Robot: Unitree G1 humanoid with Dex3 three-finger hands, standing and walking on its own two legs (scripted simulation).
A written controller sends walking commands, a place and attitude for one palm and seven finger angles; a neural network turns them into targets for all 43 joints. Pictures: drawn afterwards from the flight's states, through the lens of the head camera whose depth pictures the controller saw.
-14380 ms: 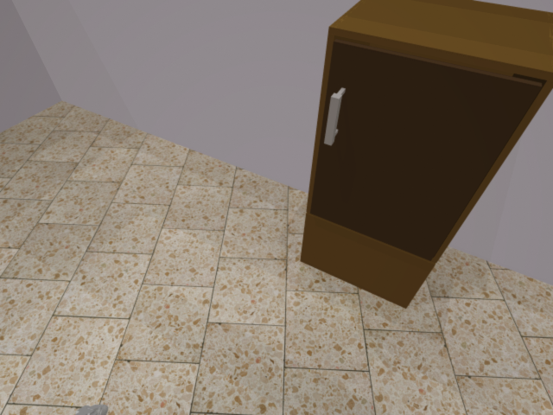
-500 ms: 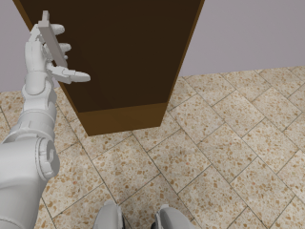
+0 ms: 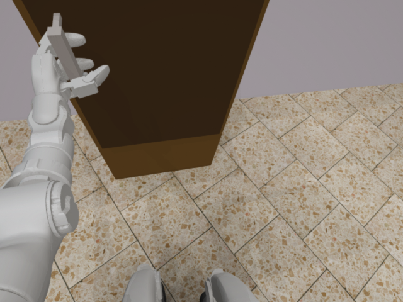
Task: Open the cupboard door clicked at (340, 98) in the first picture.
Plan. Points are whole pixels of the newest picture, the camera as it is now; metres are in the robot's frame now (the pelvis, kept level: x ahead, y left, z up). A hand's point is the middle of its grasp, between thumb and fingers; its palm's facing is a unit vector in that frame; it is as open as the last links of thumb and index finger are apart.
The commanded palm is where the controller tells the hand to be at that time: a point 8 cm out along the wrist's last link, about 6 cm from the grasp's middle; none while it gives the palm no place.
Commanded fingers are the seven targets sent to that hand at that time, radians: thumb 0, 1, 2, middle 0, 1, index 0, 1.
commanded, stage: close the thumb around the handle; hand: left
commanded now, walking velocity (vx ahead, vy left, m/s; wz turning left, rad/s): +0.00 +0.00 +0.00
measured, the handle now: (70, 55) +0.58 +0.20 +0.09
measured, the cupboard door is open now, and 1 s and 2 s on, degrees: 0 22 39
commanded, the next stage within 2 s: pull the door open along its arc in 0.26 s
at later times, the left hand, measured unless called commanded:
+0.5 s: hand (84, 76) +0.53 +0.17 +0.08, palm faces +0.11 -0.99 +0.00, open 5.5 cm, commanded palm +0.49 +0.21 +0.08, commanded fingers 0.00 0.90 0.90 -0.40 -1.35 -0.40 -1.35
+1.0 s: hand (113, 139) +0.39 +0.12 +0.08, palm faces +0.16 -0.99 +0.04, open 5.9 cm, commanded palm +0.34 +0.18 +0.08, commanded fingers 0.00 0.90 0.90 -0.40 -1.35 -0.40 -1.35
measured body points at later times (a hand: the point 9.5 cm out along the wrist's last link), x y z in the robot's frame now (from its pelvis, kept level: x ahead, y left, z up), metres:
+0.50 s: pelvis +0.00 +0.00 +0.00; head +0.13 +0.03 +0.43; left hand +0.52 +0.22 +0.09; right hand -0.02 -0.26 -0.11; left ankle +0.04 +0.09 -0.66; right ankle -0.03 -0.11 -0.66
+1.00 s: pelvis +0.01 -0.01 +0.02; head +0.06 -0.01 +0.47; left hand +0.38 +0.17 +0.08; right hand +0.12 -0.26 -0.09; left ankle +0.04 +0.09 -0.66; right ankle -0.03 -0.11 -0.66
